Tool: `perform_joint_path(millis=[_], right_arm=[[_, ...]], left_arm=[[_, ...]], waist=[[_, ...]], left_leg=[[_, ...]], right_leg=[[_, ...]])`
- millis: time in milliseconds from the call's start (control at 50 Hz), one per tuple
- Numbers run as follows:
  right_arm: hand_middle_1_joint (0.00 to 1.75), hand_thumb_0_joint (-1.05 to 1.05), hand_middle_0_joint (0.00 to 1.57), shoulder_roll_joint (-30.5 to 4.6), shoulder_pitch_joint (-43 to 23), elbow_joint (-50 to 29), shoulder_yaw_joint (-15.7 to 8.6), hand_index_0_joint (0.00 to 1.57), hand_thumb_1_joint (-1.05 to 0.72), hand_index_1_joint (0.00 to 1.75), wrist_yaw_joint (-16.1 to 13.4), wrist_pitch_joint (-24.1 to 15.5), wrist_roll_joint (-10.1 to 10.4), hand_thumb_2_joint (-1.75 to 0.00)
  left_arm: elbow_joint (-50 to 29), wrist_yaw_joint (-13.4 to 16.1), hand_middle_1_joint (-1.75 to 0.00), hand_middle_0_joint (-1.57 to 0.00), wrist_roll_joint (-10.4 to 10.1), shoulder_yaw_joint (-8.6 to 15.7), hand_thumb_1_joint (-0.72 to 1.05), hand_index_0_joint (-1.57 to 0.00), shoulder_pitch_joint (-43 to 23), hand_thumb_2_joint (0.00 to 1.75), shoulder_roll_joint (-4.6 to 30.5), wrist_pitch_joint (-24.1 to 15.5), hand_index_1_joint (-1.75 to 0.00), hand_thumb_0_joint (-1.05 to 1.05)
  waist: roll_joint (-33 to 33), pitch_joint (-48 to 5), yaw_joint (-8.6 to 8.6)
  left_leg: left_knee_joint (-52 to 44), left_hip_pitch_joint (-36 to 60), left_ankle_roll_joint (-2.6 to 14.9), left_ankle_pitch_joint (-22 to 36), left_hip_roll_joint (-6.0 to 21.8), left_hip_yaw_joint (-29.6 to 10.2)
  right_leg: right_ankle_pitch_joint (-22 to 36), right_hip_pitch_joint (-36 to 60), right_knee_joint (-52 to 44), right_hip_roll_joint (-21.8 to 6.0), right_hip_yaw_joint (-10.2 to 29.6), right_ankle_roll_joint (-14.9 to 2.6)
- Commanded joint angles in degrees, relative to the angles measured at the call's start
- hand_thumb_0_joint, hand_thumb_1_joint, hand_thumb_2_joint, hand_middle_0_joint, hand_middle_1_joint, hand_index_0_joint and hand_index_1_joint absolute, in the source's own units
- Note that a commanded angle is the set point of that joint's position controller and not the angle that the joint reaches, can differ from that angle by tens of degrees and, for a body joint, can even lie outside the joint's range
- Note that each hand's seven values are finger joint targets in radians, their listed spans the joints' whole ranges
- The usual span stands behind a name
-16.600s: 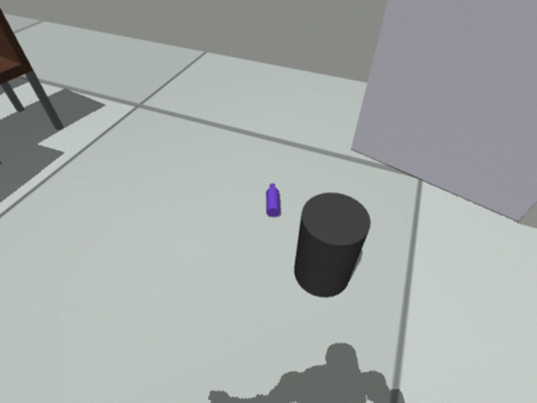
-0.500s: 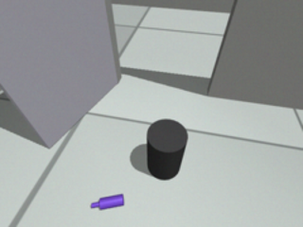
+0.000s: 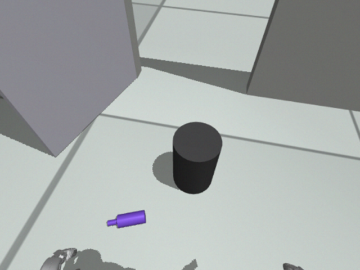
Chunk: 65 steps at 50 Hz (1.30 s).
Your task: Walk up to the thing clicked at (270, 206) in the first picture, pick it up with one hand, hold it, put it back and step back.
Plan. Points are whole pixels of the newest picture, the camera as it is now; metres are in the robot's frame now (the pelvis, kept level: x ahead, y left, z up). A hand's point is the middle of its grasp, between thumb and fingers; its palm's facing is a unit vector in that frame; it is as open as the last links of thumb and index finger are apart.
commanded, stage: rise first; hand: left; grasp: from above
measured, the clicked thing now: (126, 219) +0.45 +0.27 -0.74
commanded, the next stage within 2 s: none
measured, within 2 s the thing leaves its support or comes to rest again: neither
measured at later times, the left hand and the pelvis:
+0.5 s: hand out of the picture +0.14 +0.27 -0.21, palm faces -0.13 -0.88 -0.46, open 14.1 cm; pelvis +0.00 +0.02 -0.07, yaw -1 degrees
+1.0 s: hand out of the picture +0.17 +0.29 -0.33, palm faces -0.37 -0.66 -0.65, open 14.2 cm; pelvis -0.02 +0.01 -0.18, yaw +0 degrees
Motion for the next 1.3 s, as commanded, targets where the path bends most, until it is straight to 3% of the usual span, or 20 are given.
perform_joint_path(millis=[0,20,60,100,160,260,320,500,700,740,820,840,880,940,960,980,1100,1140,1180,1280], right_arm=[[0.30,0.00,0.20,-8.0,3.0,-9.9,-4.8,0.20,-0.97,0.30,-0.3,-2.2,-0.6,-0.91],[0.30,0.00,0.20,-7.6,2.6,-11.5,-4.8,0.20,-0.97,0.30,-0.3,-2.2,-0.6,-0.91],[0.30,0.00,0.20,-7.0,1.5,-14.0,-4.3,0.20,-0.95,0.30,-0.1,-2.1,-0.1,-0.91],[0.30,0.00,0.20,-7.0,-0.1,-16.5,-4.3,0.20,-0.96,0.30,-0.2,-2.3,0.2,-0.91],[0.30,0.00,0.20,-6.3,-0.4,-18.7,-4.1,0.20,-0.93,0.30,0.0,-3.1,0.2,-0.91],[0.30,0.00,0.20,-5.8,1.5,-20.7,-4.6,0.20,-0.91,0.30,0.0,-5.4,-0.3,-0.90],[0.30,0.00,0.20,-5.2,1.6,-22.6,-4.9,0.20,-0.93,0.30,-0.4,-6.6,-0.5,-0.91],[0.30,0.00,0.20,-5.2,2.0,-24.6,-4.8,0.20,-0.98,0.30,-0.7,-7.7,-0.9,-0.92],[0.30,0.00,0.20,-5.3,0.9,-27.1,-4.9,0.20,-0.95,0.30,0.7,-8.5,-1.2,-0.91],[0.30,0.00,0.20,-5.1,0.8,-27.4,-4.8,0.20,-0.98,0.30,0.8,-8.6,-1.0,-0.92],[0.30,0.00,0.20,-6.0,-0.8,-26.5,-5.0,0.20,-0.98,0.30,1.4,-9.5,-1.1,-0.92],[0.30,0.00,0.20,-6.4,-1.1,-26.0,-5.2,0.20,-0.98,0.30,1.6,-9.8,-1.2,-0.92],[0.30,0.00,0.20,-6.8,-1.2,-25.2,-5.6,0.20,-0.96,0.30,1.9,-10.3,-1.2,-0.91],[0.30,0.00,0.20,-7.7,-1.9,-23.5,-5.8,0.20,-0.94,0.30,2.2,-11.1,-1.2,-0.91],[0.30,0.00,0.20,-7.9,-1.9,-22.8,-5.9,0.20,-0.96,0.30,2.3,-11.4,-1.3,-0.91],[0.30,0.00,0.20,-8.2,-1.8,-22.1,-6.1,0.20,-0.96,0.30,2.3,-11.5,-1.1,-0.91],[0.30,0.00,0.20,-8.9,-0.6,-18.0,-6.5,0.20,-0.94,0.30,3.0,-11.0,-1.3,-0.91],[0.30,0.00,0.20,-9.4,0.1,-16.6,-6.7,0.20,-0.94,0.30,3.1,-10.5,-1.5,-0.91],[0.30,0.00,0.20,-9.5,1.0,-15.5,-6.9,0.20,-0.92,0.30,3.5,-10.1,-1.6,-0.90],[0.30,0.00,0.20,-9.6,1.9,-13.9,-7.4,0.20,-0.87,0.30,4.1,-8.4,-2.6,-0.89]], left_arm=[[-6.2,-0.5,-1.01,-0.10,4.6,7.0,0.06,-0.13,4.9,0.92,14.5,-0.3,-0.98,0.00],[-9.3,0.0,-1.03,-0.09,5.1,6.5,-0.02,-0.12,4.3,0.92,13.9,0.5,-1.00,0.00],[-10.8,0.8,-1.08,-0.08,5.9,3.8,-0.18,-0.10,4.4,0.95,10.0,3.7,-1.05,0.00],[-13.8,1.9,-1.05,-0.08,6.6,4.5,-0.34,-0.09,2.6,0.98,11.4,6.6,-1.04,0.00],[-17.6,2.3,-1.06,-0.08,6.7,2.7,-0.53,-0.08,3.9,0.98,8.7,9.5,-1.05,0.00],[-27.4,2.9,-1.05,-0.08,8.7,4.7,-0.58,-0.07,3.5,0.99,10.5,9.0,-1.05,0.00],[-34.6,3.3,-1.06,-0.09,10.4,5.2,-0.60,-0.08,7.7,0.99,10.6,8.6,-1.06,0.00],[-43.1,3.7,-1.08,-0.10,12.7,3.4,-0.61,-0.11,16.5,0.95,8.1,12.6,-1.07,0.00],[-48.5,4.3,-1.07,-0.09,15.9,2.8,-0.59,-0.10,20.4,0.94,8.0,13.2,-1.06,0.00],[-48.0,4.8,-1.07,-0.10,17.3,3.3,-0.61,-0.10,18.9,0.95,8.7,12.8,-1.06,0.00],[-42.0,5.5,-1.07,-0.10,21.7,3.0,-0.61,-0.11,11.0,0.95,10.0,10.0,-1.06,0.00],[-40.6,5.8,-1.06,-0.11,22.7,4.2,-0.61,-0.11,8.4,0.95,11.9,8.8,-1.05,0.00],[-37.9,6.3,-1.06,-0.10,25.4,3.9,-0.59,-0.11,4.9,0.95,12.3,6.5,-1.05,0.00],[-36.0,7.3,-1.07,-0.10,29.4,2.8,-0.55,-0.12,-1.7,0.93,14.2,3.0,-1.05,0.00],[-35.2,7.9,-1.05,-0.13,30.8,3.1,-0.56,-0.14,-4.6,0.93,15.2,1.7,-1.04,0.00],[-35.3,8.5,-1.04,-0.14,32.2,5.2,-0.55,-0.14,-6.4,0.93,18.8,0.6,-1.04,0.00],[-25.9,11.3,-1.03,-0.15,39.1,4.6,-0.54,-0.15,-17.0,0.94,21.8,-3.5,-1.03,0.00],[-24.8,12.1,-1.02,-0.17,41.4,6.1,-0.50,-0.18,-22.6,0.91,26.0,-4.2,-1.01,0.00],[-18.8,12.6,-1.00,-0.17,44.4,4.6,-0.49,-0.17,-26.7,0.93,25.2,-4.9,-1.00,0.00],[-11.4,14.0,-0.98,-0.14,49.6,5.7,-0.44,-0.15,-37.6,0.94,31.2,-7.9,-0.98,0.00]], waist=[[3.0,-18.5,3.17],[4.1,-19.4,3.18],[3.1,-15.3,2.25],[1.3,-13.8,1.60],[-1.6,-12.3,0.32],[0.7,-15.6,-0.30],[4.0,-20.0,0.10],[3.2,-23.3,-1.45],[6.1,-26.3,-0.53],[4.6,-26.7,-1.13],[2.9,-24.9,-2.34],[3.6,-24.7,-1.89],[3.1,-27.2,-1.68],[5.2,-32.0,-1.88],[5.9,-33.6,-1.88],[6.4,-36.1,-0.79],[4.0,-40.8,-0.88],[5.2,-45.4,-0.36],[2.5,-45.7,-1.29],[-0.6,-46.0,-1.81]], left_leg=[[4.8,-4.4,0.99,8.6,-2.2,2.9],[4.5,-3.9,0.69,8.7,-2.0,2.7],[4.5,-6.7,0.60,6.0,-1.9,2.3],[6.3,-9.5,0.84,3.7,-1.6,2.1],[9.2,-13.1,1.19,-1.6,-1.1,1.9],[15.5,-17.3,1.19,-3.4,-0.3,1.1],[18.5,-16.9,0.84,-0.4,-0.2,1.3],[25.9,-20.9,0.86,7.4,0.2,0.4],[32.6,-24.9,0.12,11.9,1.3,-2.3],[35.3,-28.6,0.66,9.5,0.3,-1.3],[41.7,-39.5,1.08,0.5,-0.3,-1.0],[43.1,-42.1,0.96,-2.5,-0.4,-1.0],[45.8,-44.9,0.91,-5.4,-0.7,-0.8],[50.5,-48.3,0.71,-5.8,-0.9,-0.4],[52.5,-49.7,0.75,-6.5,-1.1,-0.2],[54.7,-50.9,1.04,-5.5,-1.3,0.4],[64.2,-62.4,1.73,-8.3,-2.1,1.9],[67.3,-63.6,1.71,-6.9,-2.1,2.4],[69.4,-67.3,1.82,-8.6,-2.1,2.1],[74.8,-77.1,2.72,-17.5,-2.6,3.2]], right_leg=[[8.1,3.1,4.5,-0.5,0.2,-0.73],[7.6,2.8,4.8,-0.3,0.0,-0.92],[4.5,-0.1,4.3,0.0,-0.3,-0.83],[2.1,-2.9,5.1,0.1,-0.6,-0.57],[-3.7,-8.4,7.7,0.5,-1.0,-0.49],[-5.1,-15.2,15.4,0.5,-1.2,-0.51],[-2.8,-16.7,18.9,0.2,-0.9,-0.70],[2.6,-21.1,25.5,0.5,-1.3,-0.79],[0.3,-32.3,35.4,1.0,-2.4,-1.28],[1.3,-32.8,36.4,0.9,-2.0,-1.30],[-3.5,-41.2,42.9,0.7,-1.7,-1.35],[-5.7,-43.8,44.4,0.4,-1.5,-1.34],[-7.8,-46.5,47.4,0.4,-1.3,-1.29],[-8.1,-52.0,52.6,0.5,-1.0,-1.36],[-8.5,-54.0,54.3,0.5,-0.9,-1.36],[-7.4,-54.3,55.7,0.5,-0.6,-1.33],[-8.8,-60.3,62.0,0.5,-0.7,-1.24],[-7.5,-60.1,64.4,0.3,-0.6,-1.09],[-9.3,-62.6,66.6,0.5,-1.5,-1.08],[-19.2,-65.1,68.1,0.6,-1.0,-0.44]])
